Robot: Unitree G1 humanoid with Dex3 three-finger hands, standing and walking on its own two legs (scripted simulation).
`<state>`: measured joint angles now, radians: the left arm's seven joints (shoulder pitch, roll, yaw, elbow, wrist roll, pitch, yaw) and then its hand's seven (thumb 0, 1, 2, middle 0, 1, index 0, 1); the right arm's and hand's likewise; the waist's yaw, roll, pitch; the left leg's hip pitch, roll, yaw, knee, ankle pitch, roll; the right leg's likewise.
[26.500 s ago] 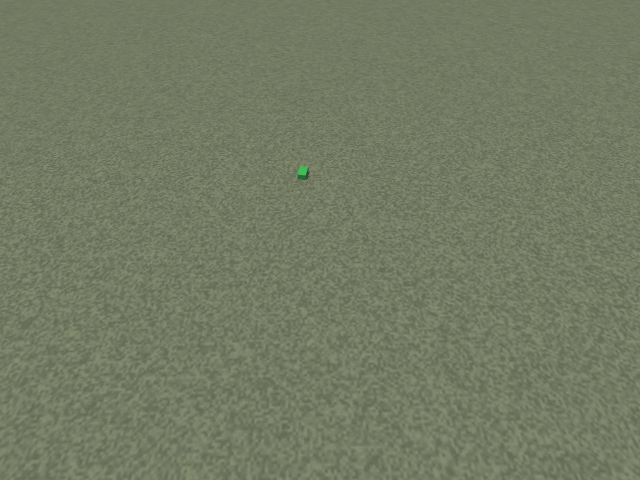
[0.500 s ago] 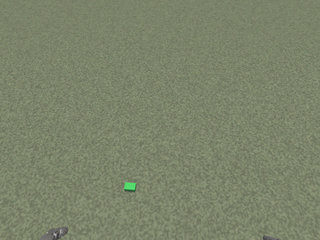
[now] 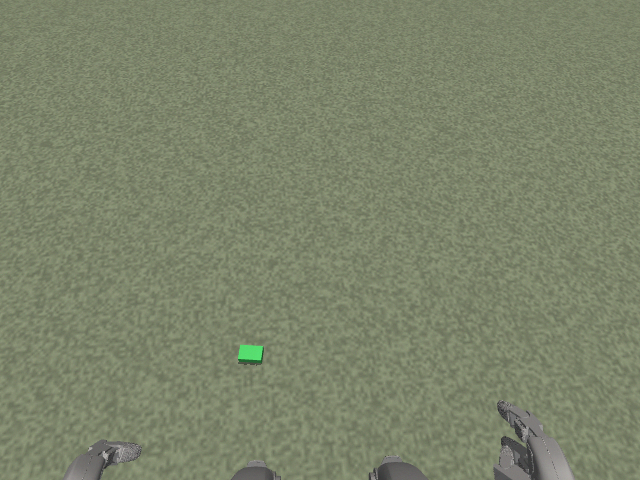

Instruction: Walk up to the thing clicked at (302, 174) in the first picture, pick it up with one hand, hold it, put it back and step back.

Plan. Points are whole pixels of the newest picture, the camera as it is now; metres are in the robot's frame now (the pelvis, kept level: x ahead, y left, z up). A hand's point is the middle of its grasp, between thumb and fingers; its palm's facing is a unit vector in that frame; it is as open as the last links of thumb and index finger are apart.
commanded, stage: rise first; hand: left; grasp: from above
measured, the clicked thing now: (251, 353) +0.50 +0.19 -0.70
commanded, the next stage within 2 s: none
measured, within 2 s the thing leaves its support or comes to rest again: neither
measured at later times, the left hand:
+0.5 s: hand out of the picture +0.16 +0.26 -0.23, palm faces -0.33 -0.76 -0.56, open 12.5 cm
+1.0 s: hand (186, 406) +0.30 +0.27 -0.42, palm faces -0.52 -0.23 -0.83, open 11.7 cm
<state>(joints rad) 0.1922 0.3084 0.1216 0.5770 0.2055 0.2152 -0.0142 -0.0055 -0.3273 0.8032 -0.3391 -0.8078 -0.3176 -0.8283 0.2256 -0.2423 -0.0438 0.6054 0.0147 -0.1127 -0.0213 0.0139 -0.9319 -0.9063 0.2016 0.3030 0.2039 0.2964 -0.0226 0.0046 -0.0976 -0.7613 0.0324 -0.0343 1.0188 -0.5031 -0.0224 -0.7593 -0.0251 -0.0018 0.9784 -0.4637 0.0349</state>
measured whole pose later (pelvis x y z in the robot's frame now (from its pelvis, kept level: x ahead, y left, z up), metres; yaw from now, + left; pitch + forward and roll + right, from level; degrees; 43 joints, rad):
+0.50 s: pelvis -0.02 +0.00 -0.08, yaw +0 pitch +25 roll -2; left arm 0.11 0.38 0.09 0.52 0.39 0.15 0.01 -0.01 -0.29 0.73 -0.42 -0.73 -0.40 -0.75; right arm 0.17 -0.26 -0.03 0.55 0.00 -0.21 -0.01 0.01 -0.95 -0.91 0.20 0.30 0.21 0.30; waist -0.04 0.01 -0.17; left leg -1.23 0.02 -0.06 1.43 -0.63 -0.03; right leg -1.23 -0.03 -0.01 1.39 -0.60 0.03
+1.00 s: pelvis -0.09 -0.01 -0.29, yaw -2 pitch +34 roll -3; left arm -0.62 0.59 0.09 1.00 0.95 -0.23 0.10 -0.01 -0.19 0.70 -0.45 -0.74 -0.45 -0.74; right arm 0.12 -0.28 -0.06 0.70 -0.04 -0.12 0.07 0.01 -0.95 -0.91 0.20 0.30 0.20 0.30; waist -0.07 0.02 -0.12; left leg -2.01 -0.01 -0.11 2.11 -0.70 -0.05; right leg -2.00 -0.01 0.00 2.06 -0.65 0.04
